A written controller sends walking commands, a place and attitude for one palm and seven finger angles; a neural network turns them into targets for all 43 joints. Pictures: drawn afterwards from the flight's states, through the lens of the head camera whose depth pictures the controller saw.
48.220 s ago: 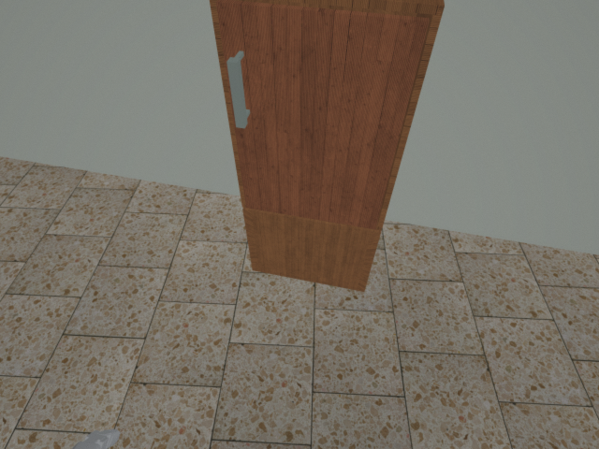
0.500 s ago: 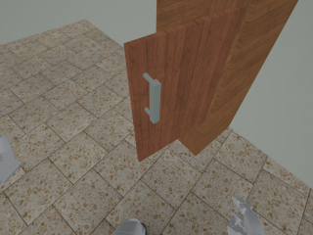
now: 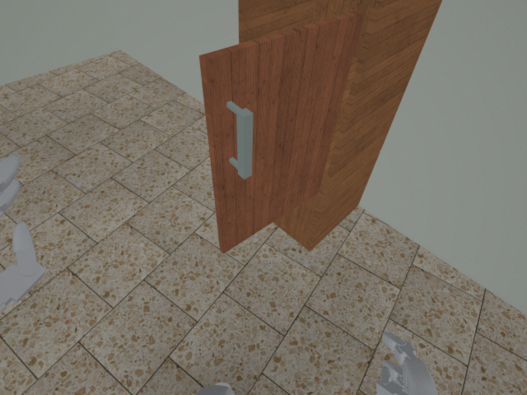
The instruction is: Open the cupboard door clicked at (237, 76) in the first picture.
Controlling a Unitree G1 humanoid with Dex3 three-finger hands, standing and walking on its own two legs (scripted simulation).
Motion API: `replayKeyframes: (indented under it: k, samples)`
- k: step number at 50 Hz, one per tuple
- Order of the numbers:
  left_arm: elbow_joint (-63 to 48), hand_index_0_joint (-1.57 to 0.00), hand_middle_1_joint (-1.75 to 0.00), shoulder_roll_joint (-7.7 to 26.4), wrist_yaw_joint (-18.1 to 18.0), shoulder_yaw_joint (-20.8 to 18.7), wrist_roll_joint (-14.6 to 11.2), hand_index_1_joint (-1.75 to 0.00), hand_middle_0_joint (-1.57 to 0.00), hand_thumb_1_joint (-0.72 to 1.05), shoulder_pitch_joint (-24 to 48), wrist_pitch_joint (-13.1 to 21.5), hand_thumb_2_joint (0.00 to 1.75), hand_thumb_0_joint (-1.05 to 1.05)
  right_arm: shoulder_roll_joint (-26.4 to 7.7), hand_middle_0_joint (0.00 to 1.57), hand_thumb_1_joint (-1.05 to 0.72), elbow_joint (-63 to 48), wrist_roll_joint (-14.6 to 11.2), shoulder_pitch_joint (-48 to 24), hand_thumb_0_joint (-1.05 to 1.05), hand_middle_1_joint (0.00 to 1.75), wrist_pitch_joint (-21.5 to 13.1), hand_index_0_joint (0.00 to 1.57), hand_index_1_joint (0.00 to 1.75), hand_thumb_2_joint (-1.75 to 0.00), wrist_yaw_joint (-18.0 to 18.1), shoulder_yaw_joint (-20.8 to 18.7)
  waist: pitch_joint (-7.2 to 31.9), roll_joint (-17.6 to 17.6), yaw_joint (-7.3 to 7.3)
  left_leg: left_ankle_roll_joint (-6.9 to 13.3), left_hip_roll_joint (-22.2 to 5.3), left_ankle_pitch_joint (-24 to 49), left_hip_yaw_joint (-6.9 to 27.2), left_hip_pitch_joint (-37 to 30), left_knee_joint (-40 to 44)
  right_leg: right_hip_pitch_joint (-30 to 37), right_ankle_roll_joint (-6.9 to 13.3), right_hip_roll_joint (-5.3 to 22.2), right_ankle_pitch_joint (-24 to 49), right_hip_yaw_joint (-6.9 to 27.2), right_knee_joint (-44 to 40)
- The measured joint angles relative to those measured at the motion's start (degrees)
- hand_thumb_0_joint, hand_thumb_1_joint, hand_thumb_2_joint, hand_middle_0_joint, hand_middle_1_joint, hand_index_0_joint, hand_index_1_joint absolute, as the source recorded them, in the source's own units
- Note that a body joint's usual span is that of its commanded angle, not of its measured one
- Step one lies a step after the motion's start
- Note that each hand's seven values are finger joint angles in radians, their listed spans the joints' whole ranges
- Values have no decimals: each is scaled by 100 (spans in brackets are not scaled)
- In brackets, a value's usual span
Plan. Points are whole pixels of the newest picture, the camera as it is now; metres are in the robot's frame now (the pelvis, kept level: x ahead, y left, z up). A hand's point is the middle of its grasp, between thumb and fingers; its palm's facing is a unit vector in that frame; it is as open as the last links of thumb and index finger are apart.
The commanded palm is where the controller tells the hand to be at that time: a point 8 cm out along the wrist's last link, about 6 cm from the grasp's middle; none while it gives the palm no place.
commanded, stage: stop stepping back and stand still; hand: left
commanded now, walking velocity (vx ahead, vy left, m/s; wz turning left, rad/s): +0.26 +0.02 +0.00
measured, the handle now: (238, 141) +0.57 +0.11 +0.07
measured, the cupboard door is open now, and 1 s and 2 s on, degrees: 84 84 84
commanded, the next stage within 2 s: let the arm hang, fingers relaxed in 0.68 s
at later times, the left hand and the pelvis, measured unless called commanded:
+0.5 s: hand out of the picture +0.12 +0.28 +0.17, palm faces +0.49 -0.76 -0.41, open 7.4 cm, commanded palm +0.05 +0.31 +0.19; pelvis -0.07 +0.01 +0.01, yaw +2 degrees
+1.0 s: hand out of the picture +0.05 +0.21 -0.12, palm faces +0.07 -0.96 -0.26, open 7.4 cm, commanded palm none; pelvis -0.08 +0.01 +0.00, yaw +4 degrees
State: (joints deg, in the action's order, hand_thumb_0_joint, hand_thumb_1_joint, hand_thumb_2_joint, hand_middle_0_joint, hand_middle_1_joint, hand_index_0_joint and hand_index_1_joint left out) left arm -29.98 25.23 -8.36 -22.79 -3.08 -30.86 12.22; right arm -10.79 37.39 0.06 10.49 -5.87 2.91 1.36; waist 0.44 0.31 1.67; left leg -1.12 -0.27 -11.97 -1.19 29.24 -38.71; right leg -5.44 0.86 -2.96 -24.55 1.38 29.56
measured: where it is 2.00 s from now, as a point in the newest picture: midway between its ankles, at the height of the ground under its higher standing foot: outside the picture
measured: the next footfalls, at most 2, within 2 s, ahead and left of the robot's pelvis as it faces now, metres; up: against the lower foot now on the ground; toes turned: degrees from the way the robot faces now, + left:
left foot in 0.02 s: +0.13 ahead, +0.09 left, +0.00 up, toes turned +1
left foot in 0.50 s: -0.05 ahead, +0.14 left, +0.00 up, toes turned +7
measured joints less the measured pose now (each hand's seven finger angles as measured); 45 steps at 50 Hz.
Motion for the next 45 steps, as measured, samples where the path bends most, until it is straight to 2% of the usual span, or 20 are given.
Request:
replayKeyframes:
  k: [1, 3, 4, 7, 9, 11, 12, 15, 17, 20, 24, 26, 29, 32, 33, 35, 39, 41, 43, 45]
  samples:
    - [19, -21, -30, 11, 16, -15, -5, -30, -22, 88, -40, -62, 90, 1, -28, 21, -90, -33, -23, 117, 1, 30, 15, 20, 30, -90, 37, 16, 71, -20, -52, 54, 26, 299, 8, -297, 223, -1, -23, 4, -46, 8, 65]
    - [150, -21, -30, 41, 29, -52, -23, -30, -22, 88, 93, -167, 90, 1, -41, 21, -90, -34, -66, 214, 1, 30, -8, 20, 30, -90, 114, -18, 46, -136, -186, 377, 149, 297, 6, -512, 512, -66, -78, 94, -106, -12, 309]
    - [234, -21, -30, 44, 22, -75, -38, -30, -22, 88, 175, -203, 90, 2, -41, 21, -91, -28, -70, 226, 2, 30, -39, 20, 30, -90, 128, -32, 4, -196, -211, 425, 177, 356, -36, -570, 601, -140, -105, 133, -68, 11, 457]
    - [343, -21, -30, 45, -21, -150, -44, -30, -22, 88, 221, -281, 90, 2, -17, 21, -91, -59, 13, 262, 2, 30, -190, 20, 30, -90, 119, -54, -53, -260, -324, 374, 170, 701, -112, -742, 1083, -472, -74, 78, -400, 48, 875]
    - [283, -21, -30, 40, -51, -156, -29, -30, -22, 89, 103, -292, 90, 2, -2, 20, -91, -142, 43, 339, 2, 30, -229, 20, 30, -90, 98, -62, -51, -217, -428, 285, 152, 794, -68, -796, 1386, -509, 1, 8, -424, -133, 637]
    - [164, -21, -30, 62, -46, -144, -8, -30, -22, 89, -99, -285, 90, 2, -8, 20, -91, -243, 44, 420, 2, 30, -202, 20, 30, -90, 81, -80, -51, -151, -509, 168, 147, 542, -25, -720, 1445, -422, 139, -37, -87, -308, 107]
    - [92, -21, -30, 71, -30, -116, 9, -30, -21, 89, -207, -270, 90, 2, -29, 20, -91, -267, 46, 451, 1, 30, -159, 20, 30, -90, 74, -101, -69, -87, -538, 103, 127, 117, 7, -590, 1227, -416, 221, -51, 258, -374, -39]
    - [-72, -21, -30, 61, 6, -67, 37, -30, -22, 89, -522, -195, 90, 2, -91, 21, -91, -73, 65, 557, 1, 30, 8, 20, 30, -90, 65, -142, 86, -150, -306, -44, 193, -550, 83, 5, -763, -578, 375, 28, 829, -267, -137]
    - [123, -21, -30, -44, -10, -31, 84, -30, -22, 88, -494, -79, 90, 2, -152, 21, -91, 94, 56, 672, 1, 30, 55, 20, 30, -90, 106, -153, 233, -170, -197, -38, 128, -607, 27, 69, -1436, -611, 320, 89, 914, -198, -238]
    - [672, -21, -31, -209, -74, 26, 166, -31, -22, 88, -120, -12, 90, 1, -236, 21, -91, 249, 25, 828, 2, 30, -3, 20, 30, -90, 216, -189, 352, -146, -164, 67, -52, -728, -109, -345, -978, -639, 244, 198, 971, -246, -319]
    - [939, -21, -30, -441, -171, 112, 207, -30, -22, 88, 250, -114, 90, 1, -362, 20, -91, 278, 29, 864, 2, 30, -131, 20, 30, -90, 283, -245, 289, -49, -201, 229, -206, -814, -218, -1312, 531, -762, 159, 276, 867, -391, -93]
    - [751, -21, -30, -467, -185, 108, 181, -30, -21, 89, 261, -134, 90, 2, -381, 20, -91, 212, 20, 759, 2, 30, -185, 20, 30, -90, 283, -283, 134, -11, -248, 188, -231, -305, -179, -1591, 1016, -878, 94, 285, 726, -442, 213]
    - [488, -21, -30, -326, -168, -13, 174, -30, -21, 89, 122, -120, 90, 2, -202, 20, -91, 111, 1, 541, 2, 30, -224, 20, 30, -90, 229, -250, -51, -195, -249, 38, -147, -343, -304, -1597, 839, -983, -19, 374, 436, -314, 582]
    - [322, -21, -30, -140, -161, -129, 195, -30, -21, 89, 47, -104, 90, 2, 2, 20, -91, -15, 15, 432, 2, 30, -335, 20, 30, -90, 163, -159, -116, -189, -280, 13, -161, -430, -289, -1559, 785, -1016, -92, 327, 263, -409, 683]
    - [285, -21, -30, -92, -162, -160, 190, -30, -21, 89, 41, -90, 90, 2, 56, 20, -91, -52, 12, 398, 2, 30, -352, 20, 30, -90, 133, -115, -142, -166, -282, 2, -178, -446, -270, -1529, 742, -965, -75, 297, 403, -448, 529]
    - [273, -21, -30, -81, -138, -167, 174, -30, -21, 89, 50, -63, 90, 2, 106, 20, -91, -77, -2, 316, 2, 30, -339, 20, 30, -90, 73, -41, -211, -3, -290, -38, -284, -497, -181, -1482, 631, -867, 117, 179, 715, -537, 322]
    - [283, -21, -30, -157, -86, -106, 80, -30, -21, 89, -106, -41, 90, 2, 111, 21, -90, -95, -37, 208, 1, 30, -187, 20, 30, -90, -37, 4, -172, 192, -240, 0, -341, -662, -60, -1296, 309, -880, 290, 47, 696, -562, 214]
    - [1089, -20, -30, -185, 148, 318, 285, -30, -21, 89, 305, -73, 90, 1, 0, 21, -90, 195, -11, 145, 1, 30, -232, 20, 30, -90, -231, -142, -44, 282, -194, 39, -254, -812, -48, -1053, -78, -1002, 272, 126, 640, -630, 315]
    - [2394, -20, -30, -418, 438, 866, 394, -30, -21, 89, 912, -520, 90, 1, -192, 21, -90, 420, 14, 67, 1, 30, 65, 20, 30, -90, -328, -224, 65, 430, -188, 112, -188, -578, -54, -993, -26, -1157, 221, 235, 487, -730, 586]
    - [3844, -20, -30, -742, 598, 1301, 441, -30, -20, 90, 1398, -980, 90, 0, -308, 21, -91, 641, 76, -18, 1, 30, 349, 20, 30, -90, -355, -241, 90, 467, -221, 111, -100, -793, -35, -1016, 43, -1301, 169, 346, 309, -772, 886]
